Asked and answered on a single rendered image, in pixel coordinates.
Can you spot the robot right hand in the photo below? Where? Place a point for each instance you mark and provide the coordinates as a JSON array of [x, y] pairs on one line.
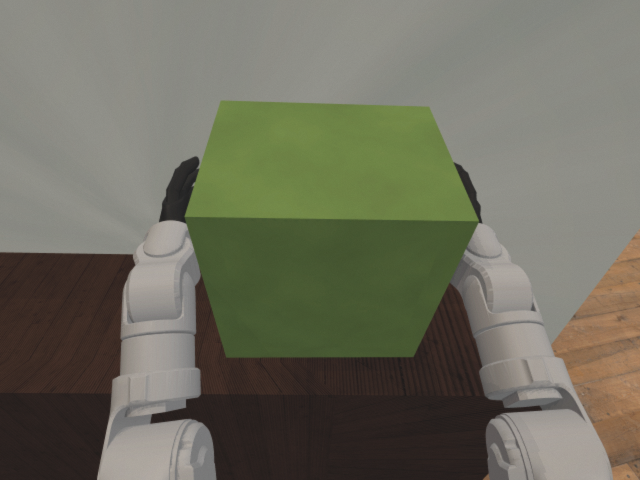
[[469, 189]]

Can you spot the carton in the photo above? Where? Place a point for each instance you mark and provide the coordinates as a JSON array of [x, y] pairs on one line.
[[326, 230]]

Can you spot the robot left upper arm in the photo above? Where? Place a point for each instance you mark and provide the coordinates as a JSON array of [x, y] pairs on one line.
[[173, 450]]

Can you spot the robot right upper arm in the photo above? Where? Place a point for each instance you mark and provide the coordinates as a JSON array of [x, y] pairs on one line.
[[543, 445]]

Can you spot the pedestal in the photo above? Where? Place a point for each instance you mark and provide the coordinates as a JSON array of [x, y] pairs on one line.
[[293, 418]]

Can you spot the robot left hand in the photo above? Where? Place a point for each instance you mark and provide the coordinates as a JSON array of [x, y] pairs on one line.
[[179, 191]]

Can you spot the left robot forearm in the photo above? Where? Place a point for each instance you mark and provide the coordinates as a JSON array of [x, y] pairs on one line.
[[158, 324]]

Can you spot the right robot forearm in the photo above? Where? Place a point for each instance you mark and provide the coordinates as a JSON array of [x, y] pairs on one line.
[[518, 364]]

